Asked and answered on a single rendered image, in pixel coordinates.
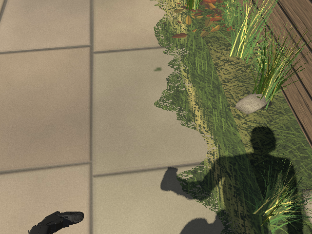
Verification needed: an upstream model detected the left robot hand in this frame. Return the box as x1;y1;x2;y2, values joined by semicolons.
28;211;84;234

